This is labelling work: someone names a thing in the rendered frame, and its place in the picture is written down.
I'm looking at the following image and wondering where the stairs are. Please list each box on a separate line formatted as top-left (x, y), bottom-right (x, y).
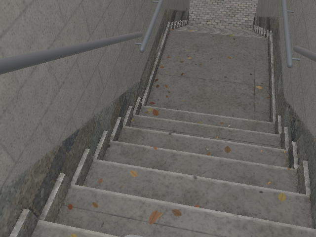
top-left (31, 105), bottom-right (316, 237)
top-left (174, 25), bottom-right (265, 38)

